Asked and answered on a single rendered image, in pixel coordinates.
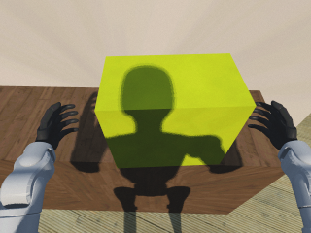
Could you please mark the left robot forearm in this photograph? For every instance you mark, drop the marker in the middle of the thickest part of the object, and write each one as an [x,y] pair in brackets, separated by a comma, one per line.
[22,192]

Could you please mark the carton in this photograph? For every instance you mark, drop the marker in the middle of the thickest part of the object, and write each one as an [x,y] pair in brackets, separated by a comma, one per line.
[171,110]

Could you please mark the robot left hand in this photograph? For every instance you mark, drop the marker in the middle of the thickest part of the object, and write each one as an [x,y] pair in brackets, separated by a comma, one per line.
[51,125]

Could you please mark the robot right hand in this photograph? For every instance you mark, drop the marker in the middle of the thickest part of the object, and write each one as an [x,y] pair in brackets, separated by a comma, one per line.
[280,126]

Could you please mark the pedestal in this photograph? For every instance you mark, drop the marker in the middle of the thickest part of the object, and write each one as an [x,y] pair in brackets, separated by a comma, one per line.
[86,177]

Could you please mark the right robot forearm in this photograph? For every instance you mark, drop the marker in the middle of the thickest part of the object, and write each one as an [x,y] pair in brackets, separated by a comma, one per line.
[295,158]

